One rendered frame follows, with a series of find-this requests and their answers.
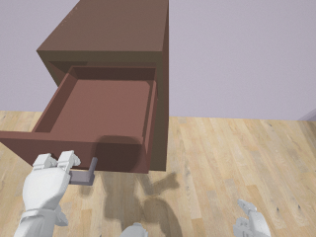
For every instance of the left robot hand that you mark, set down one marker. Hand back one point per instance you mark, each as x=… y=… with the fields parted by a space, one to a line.
x=46 y=184

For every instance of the robot left forearm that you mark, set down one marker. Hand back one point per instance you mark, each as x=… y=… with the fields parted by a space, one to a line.
x=37 y=222

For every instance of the right robot hand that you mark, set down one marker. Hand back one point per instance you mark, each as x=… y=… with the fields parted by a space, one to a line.
x=254 y=226

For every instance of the drawer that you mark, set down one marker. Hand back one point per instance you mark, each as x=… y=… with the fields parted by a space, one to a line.
x=103 y=112

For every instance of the robot left thigh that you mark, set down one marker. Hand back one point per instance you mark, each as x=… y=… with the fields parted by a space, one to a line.
x=134 y=231

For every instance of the robot left shin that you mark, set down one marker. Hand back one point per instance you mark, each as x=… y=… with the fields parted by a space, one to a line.
x=137 y=224

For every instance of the cabinet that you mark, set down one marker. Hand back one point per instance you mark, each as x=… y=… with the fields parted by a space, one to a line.
x=117 y=33

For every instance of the handle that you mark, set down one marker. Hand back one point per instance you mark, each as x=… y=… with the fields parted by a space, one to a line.
x=83 y=178

